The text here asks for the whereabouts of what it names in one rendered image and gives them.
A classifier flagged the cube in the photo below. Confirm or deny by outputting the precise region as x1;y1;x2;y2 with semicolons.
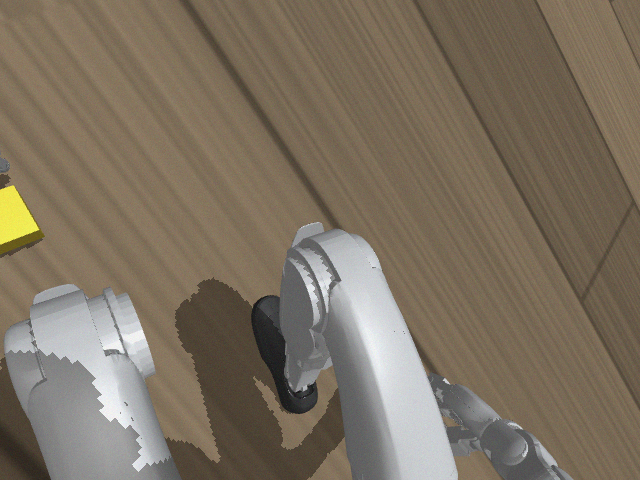
0;185;45;254

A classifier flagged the right robot foot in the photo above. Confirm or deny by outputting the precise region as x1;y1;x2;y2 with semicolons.
251;295;318;414

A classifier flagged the right robot arm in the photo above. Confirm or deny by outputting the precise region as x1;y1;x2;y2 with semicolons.
480;419;573;480

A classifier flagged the right robot hand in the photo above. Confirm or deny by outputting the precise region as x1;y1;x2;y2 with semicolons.
427;372;502;456

